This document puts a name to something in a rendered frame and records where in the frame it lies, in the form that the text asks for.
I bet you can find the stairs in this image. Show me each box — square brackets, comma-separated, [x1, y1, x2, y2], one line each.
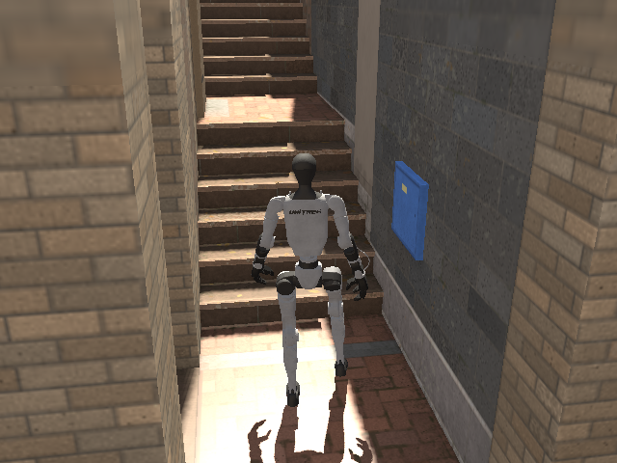
[197, 124, 383, 327]
[200, 0, 317, 95]

